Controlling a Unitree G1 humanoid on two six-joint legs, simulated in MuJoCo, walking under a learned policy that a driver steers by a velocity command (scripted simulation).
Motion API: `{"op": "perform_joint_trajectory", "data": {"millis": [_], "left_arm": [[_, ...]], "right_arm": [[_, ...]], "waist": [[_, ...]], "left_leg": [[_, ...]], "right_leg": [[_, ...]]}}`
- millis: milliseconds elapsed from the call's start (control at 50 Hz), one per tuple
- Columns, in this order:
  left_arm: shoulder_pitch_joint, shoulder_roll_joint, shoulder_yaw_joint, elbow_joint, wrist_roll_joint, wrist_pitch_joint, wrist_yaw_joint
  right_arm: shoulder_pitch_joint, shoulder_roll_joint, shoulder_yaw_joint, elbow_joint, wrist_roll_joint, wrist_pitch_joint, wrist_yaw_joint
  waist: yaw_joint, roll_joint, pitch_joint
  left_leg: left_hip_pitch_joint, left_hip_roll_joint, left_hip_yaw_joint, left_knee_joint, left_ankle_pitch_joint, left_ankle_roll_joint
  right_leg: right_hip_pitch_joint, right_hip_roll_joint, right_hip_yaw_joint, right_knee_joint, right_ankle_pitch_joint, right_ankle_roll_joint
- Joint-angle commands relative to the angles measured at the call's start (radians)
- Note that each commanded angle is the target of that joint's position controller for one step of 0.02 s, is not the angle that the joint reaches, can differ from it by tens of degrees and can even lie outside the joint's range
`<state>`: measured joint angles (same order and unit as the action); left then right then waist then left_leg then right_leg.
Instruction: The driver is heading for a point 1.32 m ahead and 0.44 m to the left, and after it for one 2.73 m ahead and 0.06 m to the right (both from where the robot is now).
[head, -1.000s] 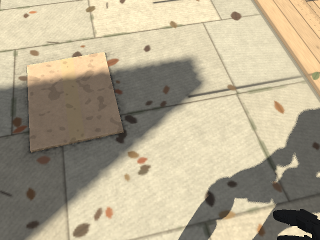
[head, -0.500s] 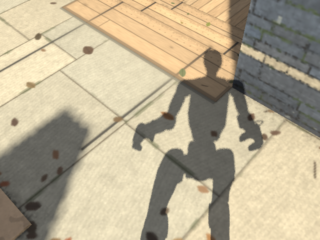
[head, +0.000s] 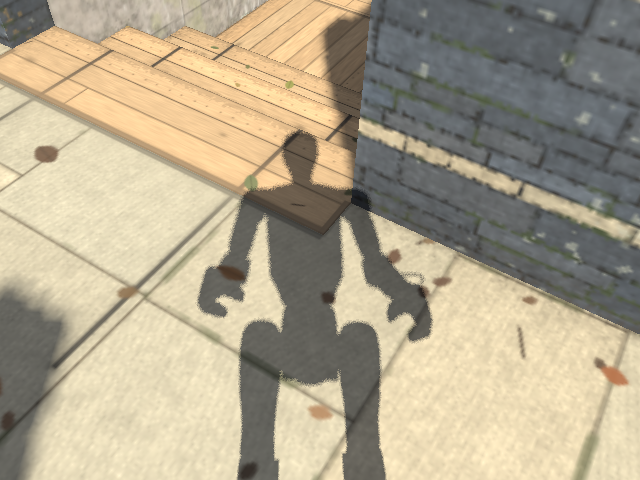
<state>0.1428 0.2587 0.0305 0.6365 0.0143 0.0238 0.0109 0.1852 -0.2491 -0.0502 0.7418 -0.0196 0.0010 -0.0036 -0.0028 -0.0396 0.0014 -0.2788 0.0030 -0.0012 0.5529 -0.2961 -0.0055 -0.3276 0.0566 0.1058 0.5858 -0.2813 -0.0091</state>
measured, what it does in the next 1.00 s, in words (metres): walks ahead, turning left: right foot, then left foot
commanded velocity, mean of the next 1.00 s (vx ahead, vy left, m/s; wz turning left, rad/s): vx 0.75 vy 0.00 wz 0.35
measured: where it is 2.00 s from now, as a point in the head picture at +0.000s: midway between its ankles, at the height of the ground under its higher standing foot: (128, 194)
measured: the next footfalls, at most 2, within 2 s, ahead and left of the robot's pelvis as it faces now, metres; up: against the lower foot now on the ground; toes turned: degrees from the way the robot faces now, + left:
right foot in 0.34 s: +0.12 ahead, -0.15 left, +0.00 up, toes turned -2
left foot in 0.80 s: +0.53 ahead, +0.06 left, +0.00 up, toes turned +18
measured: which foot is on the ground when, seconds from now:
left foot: down 0.00-0.32, up 0.34-0.78, down 0.80-1.00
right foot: down 0.00-0.04, up 0.06-0.32, down 0.34-0.82, up 0.84-1.00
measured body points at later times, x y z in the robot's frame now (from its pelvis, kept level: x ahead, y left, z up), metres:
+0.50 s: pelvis +0.14 -0.05 +0.01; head +0.14 -0.07 +0.46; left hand +0.14 +0.22 -0.10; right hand +0.29 -0.30 -0.10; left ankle +0.15 +0.09 -0.65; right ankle +0.08 -0.14 -0.73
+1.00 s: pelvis +0.52 +0.05 +0.00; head +0.55 +0.05 +0.45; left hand +0.60 +0.34 -0.08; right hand +0.66 -0.22 -0.13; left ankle +0.50 +0.05 -0.73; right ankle +0.62 -0.12 -0.64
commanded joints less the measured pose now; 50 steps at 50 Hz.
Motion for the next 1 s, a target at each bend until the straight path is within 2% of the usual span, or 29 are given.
{"op": "perform_joint_trajectory", "data": {"millis": [20, 40, 60, 80, 100, 140, 180, 240, 260, 300, 320, 340, 360, 380, 400, 460, 580, 640, 680, 740, 780, 800, 820, 840, 860, 880, 900, 960, 1000], "left_arm": [[0.015, 0.117, 0.041, -0.05, 0.01, -0.016, 0.005], [0.015, 0.09, 0.035, -0.035, 0.01, -0.007, 0.006], [0.011, 0.112, 0.045, -0.039, 0.0, -0.004, 0.002], [0.0, 0.116, 0.052, -0.047, -0.02, -0.012, -0.005], [-0.023, 0.121, 0.055, -0.055, -0.039, -0.027, -0.012], [-0.046, 0.111, 0.058, -0.061, -0.049, -0.061, -0.02], [-0.036, 0.083, 0.05, -0.051, -0.041, -0.09, -0.029], [0.013, 0.06, 0.044, -0.018, -0.036, -0.11, -0.04], [0.04, 0.069, 0.04, -0.004, 0.043, -0.072, -0.064], [0.185, 0.072, 0.047, 0.047, 0.032, -0.058, -0.057], [0.324, 0.101, 0.056, 0.09, 0.029, -0.067, -0.048], [0.508, 0.194, 0.073, 0.115, 0.046, -0.082, -0.035], [0.464, 0.295, 0.085, 0.084, 0.049, -0.088, -0.025], [0.364, 0.27, 0.086, 0.07, 0.042, -0.083, -0.018], [0.295, 0.215, 0.069, 0.06, 0.028, -0.089, -0.021], [0.252, 0.153, 0.043, 0.068, 0.024, -0.115, -0.012], [0.338, 0.11, 0.031, 0.144, 0.02, -0.139, -0.018], [0.358, 0.099, 0.024, 0.178, 0.019, -0.148, -0.01], [0.382, 0.116, 0.025, 0.211, 0.015, -0.146, 0.004], [0.382, 0.182, 0.035, 0.227, 0.026, -0.125, 0.03], [0.317, 0.245, 0.056, 0.203, 0.042, -0.087, 0.041], [0.279, 0.252, 0.058, 0.183, 0.044, -0.089, 0.03], [0.237, 0.137, 0.038, 0.134, 0.024, -0.11, 0.003], [0.204, 0.118, 0.021, 0.033, 0.009, -0.142, -0.016], [0.078, 0.151, 0.02, 0.003, 0.019, -0.162, -0.015], [0.089, 0.135, 0.009, -0.005, 0.012, -0.174, -0.016], [0.084, 0.124, 0.001, -0.007, 0.025, -0.167, -0.012], [0.138, 0.102, -0.009, 0.006, 0.077, -0.093, -0.018], [0.018, 0.084, -0.018, -0.051, 0.072, -0.077, -0.031]], "right_arm": [[-0.09, -0.102, -0.017, -0.084, -0.005, -0.026, 0.0], [-0.046, -0.106, -0.016, -0.075, -0.002, -0.029, -0.002], [0.022, -0.176, -0.039, -0.06, 0.016, -0.026, -0.005], [0.074, -0.223, -0.052, -0.047, 0.023, -0.024, -0.011], [0.095, -0.237, -0.058, -0.046, 0.028, -0.026, -0.019], [0.126, -0.213, -0.054, -0.042, 0.036, -0.047, -0.026], [0.112, -0.183, -0.047, -0.052, 0.047, -0.06, -0.024], [0.049, -0.196, -0.05, -0.071, 0.054, -0.062, -0.006], [0.07, -0.211, -0.06, -0.041, -0.02, -0.047, 0.017], [0.037, -0.189, -0.061, -0.039, -0.008, -0.034, 0.026], [0.018, -0.142, -0.047, -0.046, -0.012, -0.037, 0.026], [-0.083, -0.04, -0.015, -0.096, -0.023, -0.045, 0.027], [-0.109, -0.001, -0.002, -0.167, -0.004, -0.057, 0.024], [-0.115, -0.052, -0.009, -0.175, -0.006, -0.059, 0.025], [-0.11, -0.102, -0.02, -0.155, -0.014, -0.059, 0.036], [-0.018, -0.122, -0.029, -0.086, -0.016, -0.042, 0.068], [-0.159, -0.092, -0.017, -0.11, -0.009, -0.018, 0.087], [-0.255, -0.071, 0.004, -0.14, -0.012, -0.021, 0.106], [-0.3, -0.051, 0.019, -0.165, -0.017, -0.02, 0.108], [-0.208, -0.084, 0.016, -0.149, -0.008, -0.018, 0.087], [0.13, -0.162, -0.019, -0.052, 0.005, -0.028, 0.069], [0.325, -0.224, -0.052, 0.008, -0.012, -0.031, 0.054], [0.292, -0.306, -0.091, 0.005, 0.003, -0.008, 0.03], [0.201, -0.372, -0.1, -0.037, -0.014, 0.003, 0.038], [0.214, -0.328, -0.098, -0.035, -0.007, 0.0, 0.031], [0.221, -0.287, -0.089, -0.001, -0.003, -0.009, 0.02], [0.195, -0.245, -0.078, 0.011, -0.006, -0.024, 0.013], [0.138, -0.192, -0.049, 0.002, 0.018, -0.062, 0.009], [0.158, -0.2, -0.047, 0.004, 0.024, -0.074, 0.018]], "waist": [[0.047, 0.207, -0.063], [0.021, 0.199, -0.098], [-0.015, 0.223, -0.052], [-0.026, 0.259, 0.014], [-0.042, 0.276, 0.082], [-0.054, 0.229, 0.129], [-0.046, 0.173, 0.08], [-0.012, 0.2, 0.026], [-0.008, 0.188, 0.012], [0.072, 0.122, 0.016], [0.138, 0.035, -0.012], [0.243, -0.218, -0.047], [0.19, -0.281, -0.007], [0.127, -0.124, 0.049], [0.085, -0.029, 0.065], [0.043, -0.064, 0.055], [0.06, -0.028, 0.134], [0.075, -0.013, 0.177], [0.078, -0.006, 0.19], [-0.003, -0.085, 0.061], [-0.168, -0.131, -0.127], [-0.262, -0.089, -0.204], [-0.189, 0.187, -0.215], [-0.115, 0.227, -0.292], [-0.155, 0.051, -0.215], [-0.09, -0.015, -0.077], [-0.033, -0.068, -0.004], [0.059, -0.019, 0.049], [0.039, -0.002, 0.101]], "left_leg": [[0.019, 0.186, -0.208, -0.187, 0.185, 0.128], [0.03, 0.147, -0.181, -0.207, -0.079, 0.101], [0.035, 0.162, -0.23, -0.267, -0.387, 0.119], [0.031, 0.242, -0.341, -0.338, -0.585, 0.161], [0.014, 0.321, -0.453, -0.396, -0.639, 0.211], [0.113, 0.374, -0.529, -0.424, -0.554, 0.248], [0.18, 0.33, -0.425, -0.412, -0.408, 0.215], [0.05, 0.217, -0.219, -0.396, -0.233, 0.182], [0.034, 0.157, -0.146, -0.379, -0.263, 0.173], [-0.144, 0.126, -0.092, -0.244, -0.319, 0.162], [-0.277, 0.085, -0.054, -0.063, -0.274, 0.148], [-0.445, -0.01, 0.039, 0.374, -0.237, 0.107], [-0.676, -0.098, -0.077, 0.577, -0.24, 0.111], [-0.756, 0.005, -0.139, 0.662, -0.11, 0.118], [-0.724, 0.06, -0.112, 0.641, -0.004, 0.105], [-0.559, 0.046, -0.121, 0.584, 0.104, 0.055], [-0.622, 0.018, -0.04, 0.468, 0.275, 0.055], [-0.552, 0.037, 0.071, 0.309, 0.327, 0.093], [-0.515, 0.023, 0.143, 0.207, 0.296, 0.129], [-0.308, -0.098, 0.242, 0.147, 0.187, 0.192], [0.033, -0.158, 0.2, 0.154, 0.042, 0.241], [0.338, -0.151, 0.102, 0.087, -0.044, 0.272], [0.601, 0.06, -0.293, -0.004, -0.29, 0.339], [0.708, 0.246, -0.852, -0.223, -0.414, 0.502], [0.64, 0.244, -0.836, -0.295, -0.323, 0.463], [0.457, 0.229, -0.742, -0.332, -0.201, 0.42], [0.298, 0.18, -0.632, -0.339, -0.086, 0.381], [0.045, 0.046, -0.429, -0.341, 0.058, 0.356], [-0.081, 0.0, -0.38, -0.38, 0.093, 0.34]], "right_leg": [[0.071, -0.05, 0.009, -0.052, 0.007, 0.014], [0.092, -0.024, -0.026, -0.036, -0.06, 0.013], [0.005, 0.017, -0.084, 0.055, -0.187, 0.006], [-0.093, 0.011, -0.133, 0.143, -0.215, -0.001], [-0.179, -0.03, -0.12, 0.235, -0.207, -0.015], [-0.375, -0.101, -0.061, 0.365, -0.212, -0.038], [-0.378, -0.126, -0.074, 0.288, -0.158, -0.047], [-0.098, -0.079, -0.159, 0.09, -0.082, -0.03], [0.002, -0.019, -0.222, -0.006, -0.097, -0.024], [0.273, 0.022, -0.295, -0.1, 0.043, -0.017], [0.458, -0.011, -0.231, -0.092, -0.023, -0.023], [0.545, -0.268, 0.13, -0.257, -0.356, -0.057], [0.495, -0.444, 0.635, -0.466, -0.635, -0.146], [0.445, -0.494, 0.678, -0.468, -0.684, -0.208], [0.397, -0.44, 0.542, -0.424, -0.566, -0.188], [0.283, -0.31, 0.214, -0.483, -0.349, -0.114], [0.319, -0.271, -0.12, -0.546, 0.034, -0.078], [0.322, -0.264, -0.241, -0.584, 0.19, -0.057], [0.393, -0.273, -0.306, -0.556, 0.449, -0.037], [0.531, -0.297, -0.365, -0.295, 1.318, -0.011], [0.481, -0.329, -0.352, 0.151, 1.469, -0.035], [0.26, -0.311, -0.345, 0.47, 1.269, -0.047], [-0.165, -0.107, -0.319, 0.881, 0.252, -0.002], [-0.49, 0.02, -0.113, 1.119, -0.136, 0.017], [-0.559, -0.052, 0.002, 1.075, -0.034, 0.003], [-0.515, -0.1, -0.004, 0.945, 0.005, -0.001], [-0.442, -0.147, -0.009, 0.819, -0.001, 0.006], [-0.32, -0.189, -0.036, 0.684, -0.076, 0.051], [-0.293, -0.189, -0.092, 0.513, -0.01, 0.072]]}}
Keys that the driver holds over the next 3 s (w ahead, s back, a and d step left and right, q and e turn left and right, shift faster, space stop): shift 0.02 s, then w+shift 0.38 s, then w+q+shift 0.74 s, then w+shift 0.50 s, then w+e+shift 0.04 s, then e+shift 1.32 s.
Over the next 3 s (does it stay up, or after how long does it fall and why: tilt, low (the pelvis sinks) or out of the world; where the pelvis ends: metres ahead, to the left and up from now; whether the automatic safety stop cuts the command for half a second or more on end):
stays up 1.45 0.74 0.01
